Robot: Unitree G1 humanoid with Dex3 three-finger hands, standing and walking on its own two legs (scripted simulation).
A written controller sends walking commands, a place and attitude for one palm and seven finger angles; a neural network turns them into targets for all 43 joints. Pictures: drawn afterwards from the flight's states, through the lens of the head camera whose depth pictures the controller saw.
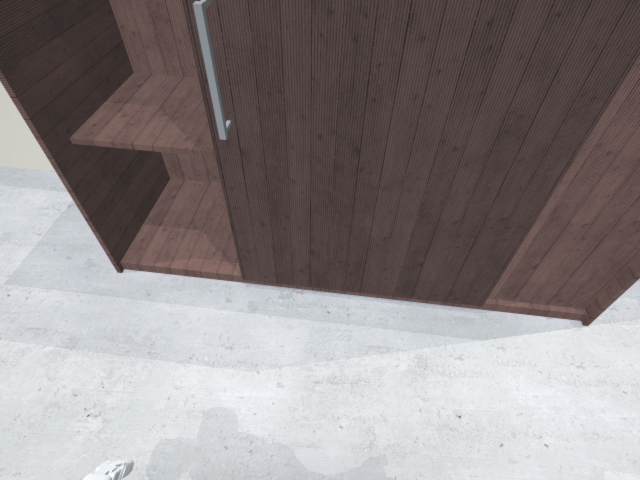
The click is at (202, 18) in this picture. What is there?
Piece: wardrobe's sliding door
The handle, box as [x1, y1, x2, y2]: [193, 0, 231, 139]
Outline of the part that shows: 195,1 193,3 193,7 220,139 226,139 227,131 231,124 230,120 224,120 207,25 205,9 210,3 210,0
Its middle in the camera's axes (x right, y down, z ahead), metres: -0.23 -0.35 +0.83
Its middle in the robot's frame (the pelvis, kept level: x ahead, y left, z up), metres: +0.86 +0.28 +0.09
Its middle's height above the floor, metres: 0.86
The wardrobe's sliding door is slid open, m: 0.49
